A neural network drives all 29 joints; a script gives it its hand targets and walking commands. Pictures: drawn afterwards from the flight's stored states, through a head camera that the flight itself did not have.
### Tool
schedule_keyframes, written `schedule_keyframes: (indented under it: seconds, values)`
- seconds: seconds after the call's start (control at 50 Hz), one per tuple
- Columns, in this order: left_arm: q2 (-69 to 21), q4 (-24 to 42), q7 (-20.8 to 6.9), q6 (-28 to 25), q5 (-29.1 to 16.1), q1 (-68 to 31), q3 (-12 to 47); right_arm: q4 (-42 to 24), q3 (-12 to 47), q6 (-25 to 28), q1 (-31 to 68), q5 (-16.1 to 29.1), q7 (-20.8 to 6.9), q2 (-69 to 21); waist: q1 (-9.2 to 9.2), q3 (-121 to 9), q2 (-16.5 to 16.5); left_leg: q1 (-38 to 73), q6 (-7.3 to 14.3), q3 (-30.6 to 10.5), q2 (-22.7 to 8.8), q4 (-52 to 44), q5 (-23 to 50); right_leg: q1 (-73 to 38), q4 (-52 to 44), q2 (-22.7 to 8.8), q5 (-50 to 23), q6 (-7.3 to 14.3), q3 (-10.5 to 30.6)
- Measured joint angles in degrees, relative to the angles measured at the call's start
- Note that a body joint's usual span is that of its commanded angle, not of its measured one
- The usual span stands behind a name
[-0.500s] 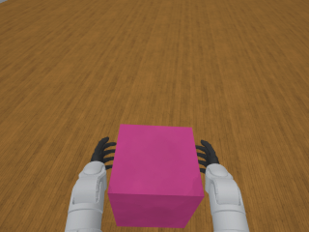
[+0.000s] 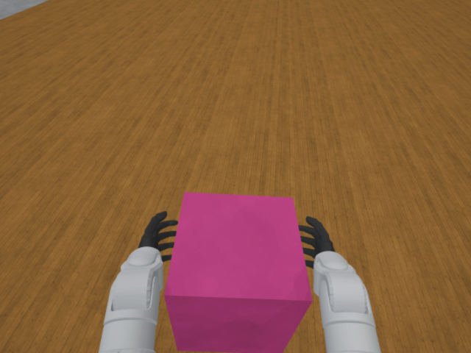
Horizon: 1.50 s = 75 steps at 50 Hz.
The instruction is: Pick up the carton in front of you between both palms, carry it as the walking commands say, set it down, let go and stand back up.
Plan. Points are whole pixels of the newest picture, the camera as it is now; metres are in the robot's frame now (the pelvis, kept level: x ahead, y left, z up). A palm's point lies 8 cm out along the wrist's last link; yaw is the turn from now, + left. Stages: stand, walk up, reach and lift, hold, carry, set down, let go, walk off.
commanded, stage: carry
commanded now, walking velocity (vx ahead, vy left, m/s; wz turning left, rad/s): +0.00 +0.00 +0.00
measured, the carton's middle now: (234, 275) +0.30 +0.00 -0.05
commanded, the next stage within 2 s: hold in 0.30 s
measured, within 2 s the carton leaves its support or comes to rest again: neither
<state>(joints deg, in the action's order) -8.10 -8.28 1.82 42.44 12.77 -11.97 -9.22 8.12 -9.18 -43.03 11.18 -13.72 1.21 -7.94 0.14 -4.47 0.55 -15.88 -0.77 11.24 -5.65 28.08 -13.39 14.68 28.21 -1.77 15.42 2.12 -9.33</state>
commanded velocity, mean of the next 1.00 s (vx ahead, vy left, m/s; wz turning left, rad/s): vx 0.00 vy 0.00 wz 0.00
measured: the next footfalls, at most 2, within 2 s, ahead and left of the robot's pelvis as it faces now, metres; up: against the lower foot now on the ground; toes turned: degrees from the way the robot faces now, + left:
none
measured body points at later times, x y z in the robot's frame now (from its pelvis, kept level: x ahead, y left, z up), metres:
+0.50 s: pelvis -0.01 +0.01 +0.01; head -0.04 +0.01 +0.46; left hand +0.29 +0.13 +0.04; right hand +0.26 -0.17 +0.03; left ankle +0.01 +0.15 -0.74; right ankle +0.00 -0.09 -0.74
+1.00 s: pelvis -0.06 +0.05 -0.03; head +0.00 +0.03 +0.42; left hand +0.33 +0.14 -0.02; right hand +0.30 -0.16 -0.03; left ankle +0.01 +0.15 -0.74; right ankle +0.00 -0.09 -0.74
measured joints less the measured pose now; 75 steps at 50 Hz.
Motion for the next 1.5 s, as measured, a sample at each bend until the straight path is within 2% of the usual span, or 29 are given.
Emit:
schedule_keyframes:
  seconds: [0.3, 0.32, 0.34, 0.38, 0.46, 0.52, 0.62, 0.72, 0.82, 0.94, 1.04, 1.14, 1.22, 1.28, 1.36, 1.5]
  values:
    - [-0.03, 0.21, -0.03, 0.22, 0.15, -0.22, 0.17, -0.40, -0.12, -0.19, 0.06, -0.28, -0.21, -0.02, 0.03, 0.04, -0.28, -0.43, 0.02, -0.16, -0.18, 0.39, 0.22, 0.23, 0.09, 0.12, -0.31, 0.06, -0.14]
    - [-0.10, 0.11, -0.08, 0.05, 0.31, -0.35, 0.22, -0.44, -0.25, 0.01, 0.00, -0.32, -0.27, -0.03, -0.17, 1.13, -0.13, 0.77, 0.35, -0.69, 0.18, -0.38, 1.21, -0.91, -0.51, 0.15, -0.56, 0.08, -0.09]
    - [-0.03, 0.13, -0.23, -0.26, 0.44, -0.06, 0.17, -0.33, 0.03, 0.33, -0.16, -0.53, -0.34, -0.04, -0.36, 2.47, 0.01, 2.72, 0.84, -2.86, 1.21, -1.85, 1.93, -2.65, -1.72, 0.39, -1.15, 0.16, 0.48]
    - [0.14, 0.53, -0.16, -0.73, 0.54, 0.90, 0.37, 0.31, 0.68, 1.01, -0.37, -0.70, -0.32, 0.03, -1.04, 4.48, 0.25, 6.04, 0.40, -7.37, 2.84, -4.42, 3.60, -5.49, -4.23, 0.98, -2.65, 0.10, 2.29]
    - [0.28, 0.40, -0.21, -1.32, 1.00, 1.78, 0.38, 1.84, 0.56, 1.53, 0.33, -0.97, -0.73, -0.07, -0.29, 5.99, -0.71, 9.91, -0.22, -13.05, 4.07, -6.84, 2.86, -8.03, -6.47, 2.35, -4.50, -0.13, 5.21]
    - [-0.07, -2.48, -0.60, -1.77, 1.64, -0.24, -0.67, 3.12, -0.59, 1.41, 1.25, -1.46, -0.61, -0.22, 0.62, 6.53, -0.74, 10.84, -0.69, -12.44, 4.18, -6.58, 2.30, -8.63, -6.39, 2.40, -4.96, -0.48, 6.38]
    - [-0.83, -6.19, -1.45, -1.64, 3.01, -3.87, -2.81, 4.77, -2.70, 1.51, 2.52, -2.37, -1.14, -0.47, 0.74, 6.85, -0.29, 11.59, 0.03, -11.63, 4.70, -6.18, 2.57, -9.02, -5.69, 1.92, -5.32, -1.03, 7.26]
    - [-2.28, -12.84, -1.98, -3.19, 6.07, -8.95, -8.39, 12.43, -8.34, 3.35, 8.26, -5.38, -2.18, -1.71, -0.02, 7.71, 0.28, 10.87, 0.59, -11.43, 5.42, -3.75, 1.83, -8.14, -3.39, 1.55, -4.95, -1.38, 8.12]
    - [-4.20, -20.45, -1.70, -7.43, 10.05, -16.47, -16.48, 22.52, -16.21, 7.87, 17.46, -10.70, -4.60, -1.32, 1.35, 10.19, -0.39, 7.32, 1.02, -13.04, 6.87, 1.94, 0.08, -5.12, 1.73, 2.42, -2.97, -1.03, 10.38]
    - [-5.39, -27.09, -1.51, -13.42, 14.84, -25.30, -24.69, 30.23, -21.71, 12.61, 26.88, -14.34, -5.86, 1.14, 1.31, 11.66, -1.91, -3.36, 1.88, -12.73, 7.98, 10.07, -2.13, 5.46, 9.74, 2.68, -0.83, -2.09, 12.29]
    - [-4.81, -27.27, -1.52, -19.03, 14.83, -27.78, -25.55, 31.69, -22.28, 19.14, 29.76, -15.48, -5.73, 1.57, 0.58, 11.97, -1.73, -15.70, 1.92, -11.87, 8.13, 15.30, -2.98, 18.15, 15.27, 2.78, -0.18, -2.69, 13.07]
    - [-4.60, -25.68, -0.48, -26.38, 12.43, -29.23, -23.99, 30.55, -20.58, 26.51, 31.46, -12.57, -5.12, 3.08, -0.51, 12.92, -1.27, -30.76, 1.74, -11.39, 8.20, 21.78, -3.91, 33.36, 21.89, 2.98, 0.68, -3.11, 13.39]
    - [-3.63, -21.95, 1.27, -30.75, 6.12, -27.37, -19.03, 27.38, -17.52, 30.84, 30.68, -7.21, -4.31, 4.04, -0.16, 10.99, -1.22, -43.88, 1.31, -11.85, 8.35, 27.58, -5.04, 46.22, 27.52, 3.04, 1.94, -3.05, 12.77]
    - [-3.23, -18.58, 2.48, -31.39, 1.87, -25.66, -15.88, 24.10, -15.06, 31.23, 29.36, -3.35, -3.99, 4.67, -0.17, 7.85, -1.18, -52.48, 1.05, -11.95, 8.34, 31.86, -6.32, 54.83, 31.82, 3.23, 3.23, -3.01, 12.57]
    - [-2.16, -16.80, 2.77, -30.76, -1.35, -25.17, -14.59, 22.46, -13.22, 30.16, 29.27, 0.29, -3.02, 4.91, 0.08, 2.34, -1.01, -61.76, 0.74, -11.95, 8.17, 37.82, -8.64, 64.23, 37.82, 3.66, 5.41, -2.82, 12.40]
    - [-0.94, -20.64, 1.79, -28.35, 0.32, -29.02, -17.50, 26.35, -14.96, 27.97, 32.81, -0.40, -2.10, 4.78, -1.07, -4.30, -0.01, -71.87, 0.11, -11.96, 7.89, 46.28, -12.08, 74.69, 46.57, 4.30, 8.72, -2.26, 12.12]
